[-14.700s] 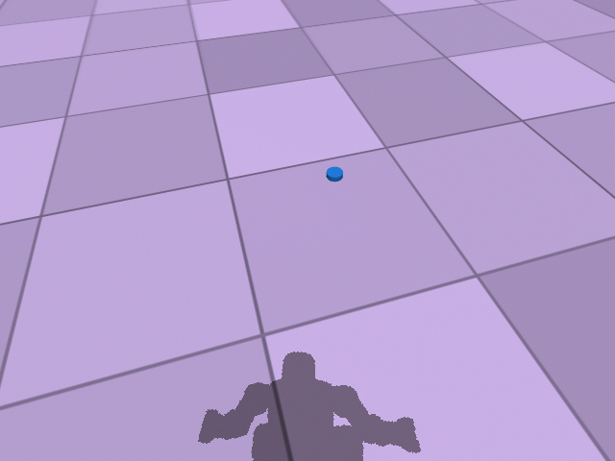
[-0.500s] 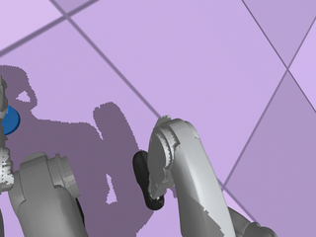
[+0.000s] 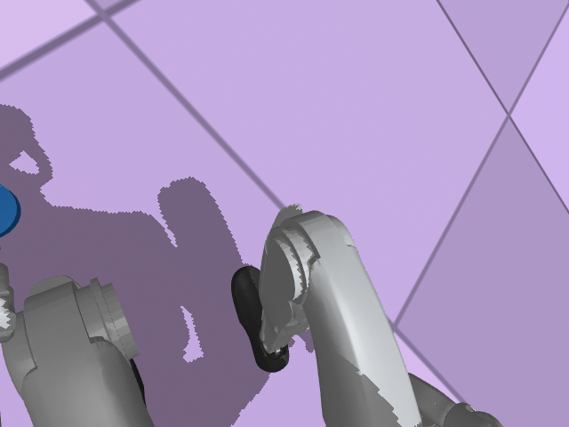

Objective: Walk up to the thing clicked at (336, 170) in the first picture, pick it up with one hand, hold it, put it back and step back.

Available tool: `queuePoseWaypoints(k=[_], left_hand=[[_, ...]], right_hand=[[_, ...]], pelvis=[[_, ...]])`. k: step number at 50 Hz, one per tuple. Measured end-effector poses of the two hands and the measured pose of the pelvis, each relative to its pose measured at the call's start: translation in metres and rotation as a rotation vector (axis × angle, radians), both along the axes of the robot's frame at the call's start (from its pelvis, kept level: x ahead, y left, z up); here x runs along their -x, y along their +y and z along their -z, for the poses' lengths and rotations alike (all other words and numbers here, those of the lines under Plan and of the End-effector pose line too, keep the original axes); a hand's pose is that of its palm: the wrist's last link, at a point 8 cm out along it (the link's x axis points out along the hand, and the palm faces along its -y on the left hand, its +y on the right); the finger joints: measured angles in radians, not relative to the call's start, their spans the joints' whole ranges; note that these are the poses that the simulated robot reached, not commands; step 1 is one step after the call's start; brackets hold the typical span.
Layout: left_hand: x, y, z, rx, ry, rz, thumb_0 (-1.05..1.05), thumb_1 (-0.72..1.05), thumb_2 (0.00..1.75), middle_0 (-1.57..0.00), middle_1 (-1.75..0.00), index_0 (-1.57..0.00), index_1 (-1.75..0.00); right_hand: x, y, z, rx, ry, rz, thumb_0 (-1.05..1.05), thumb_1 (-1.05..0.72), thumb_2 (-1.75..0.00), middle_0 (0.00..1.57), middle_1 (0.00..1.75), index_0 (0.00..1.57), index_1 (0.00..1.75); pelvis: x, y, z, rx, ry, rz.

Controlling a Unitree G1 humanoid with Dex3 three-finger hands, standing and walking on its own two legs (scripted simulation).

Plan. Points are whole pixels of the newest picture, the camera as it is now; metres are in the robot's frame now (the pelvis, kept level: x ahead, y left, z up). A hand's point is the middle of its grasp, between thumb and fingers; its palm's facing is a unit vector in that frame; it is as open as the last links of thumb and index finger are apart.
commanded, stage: close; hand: left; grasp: from above
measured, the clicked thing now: out of the picture +0.41 +0.27 -0.30
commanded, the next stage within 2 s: settle in 1.30 s
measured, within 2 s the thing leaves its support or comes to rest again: leaves its support in 1.78 s
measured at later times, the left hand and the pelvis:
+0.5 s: hand out of the picture +0.41 +0.28 -0.28, palm faces -0.46 -0.13 -0.88, open 12.4 cm; pelvis +0.00 +0.00 +0.00, yaw +0 degrees
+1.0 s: hand out of the picture +0.41 +0.28 -0.27, palm faces -0.45 -0.13 -0.88, open 11.1 cm; pelvis -0.01 +0.00 +0.00, yaw +0 degrees
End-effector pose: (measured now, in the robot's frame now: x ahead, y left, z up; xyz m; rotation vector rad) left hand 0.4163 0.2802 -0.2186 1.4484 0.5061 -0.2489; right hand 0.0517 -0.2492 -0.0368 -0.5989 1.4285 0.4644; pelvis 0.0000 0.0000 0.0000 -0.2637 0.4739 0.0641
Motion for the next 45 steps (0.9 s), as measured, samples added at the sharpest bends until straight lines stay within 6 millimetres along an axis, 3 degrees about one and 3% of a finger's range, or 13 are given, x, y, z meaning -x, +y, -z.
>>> queuePoseWaypoints(k=[12, 45], left_hand=[[-0.003, 0.000, -0.004, -0.009, -0.008, -0.035, 0.00, -0.37, 0.89, -0.11, -1.11, -0.16, -1.06], [0.002, 0.004, -0.004, -0.005, -0.004, -0.035, 0.00, -0.13, 0.74, -0.30, -1.03, -0.36, -0.96]], right_hand=[[-0.013, -0.001, -0.003, -0.003, -0.053, -0.020, 0.00, -0.91, -0.90, 0.20, 0.29, 0.19, 0.30], [-0.007, -0.001, -0.008, 0.020, -0.047, -0.021, 0.00, -0.90, -0.90, 0.20, 0.29, 0.19, 0.30]], pelvis=[[0.002, 0.001, -0.003, 0.002, 0.000, 0.000], [0.005, 0.001, -0.004, 0.003, -0.009, -0.003]])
